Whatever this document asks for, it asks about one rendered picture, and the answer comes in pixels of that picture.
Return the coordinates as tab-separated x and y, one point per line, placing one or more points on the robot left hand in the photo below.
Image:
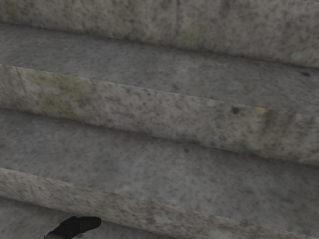
73	226

